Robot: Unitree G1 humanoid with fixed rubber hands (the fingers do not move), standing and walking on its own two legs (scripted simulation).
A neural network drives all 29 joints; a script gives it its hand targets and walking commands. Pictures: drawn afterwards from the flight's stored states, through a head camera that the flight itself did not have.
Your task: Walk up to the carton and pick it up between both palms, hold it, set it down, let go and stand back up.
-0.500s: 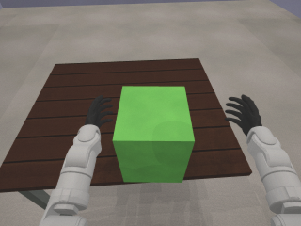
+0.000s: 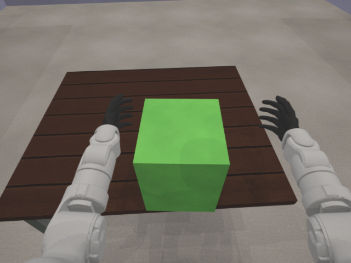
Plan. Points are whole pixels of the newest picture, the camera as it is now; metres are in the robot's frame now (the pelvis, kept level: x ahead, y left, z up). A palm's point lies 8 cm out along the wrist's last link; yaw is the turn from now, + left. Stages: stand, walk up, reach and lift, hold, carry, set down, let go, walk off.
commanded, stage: reach and lift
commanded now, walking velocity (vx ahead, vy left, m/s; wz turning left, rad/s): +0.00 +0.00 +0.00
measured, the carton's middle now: (180, 157) +0.41 +0.01 -0.02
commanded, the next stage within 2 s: none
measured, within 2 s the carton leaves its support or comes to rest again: neither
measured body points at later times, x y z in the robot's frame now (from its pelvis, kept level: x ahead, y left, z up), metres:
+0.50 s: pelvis -0.01 -0.01 -0.03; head +0.06 -0.01 +0.41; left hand +0.41 +0.15 +0.00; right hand +0.40 -0.22 +0.00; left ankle -0.02 +0.09 -0.75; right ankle +0.02 -0.08 -0.75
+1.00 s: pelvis -0.03 -0.02 -0.04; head +0.06 -0.02 +0.41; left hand +0.41 +0.15 +0.00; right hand +0.40 -0.16 -0.02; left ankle -0.02 +0.09 -0.75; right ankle +0.02 -0.08 -0.75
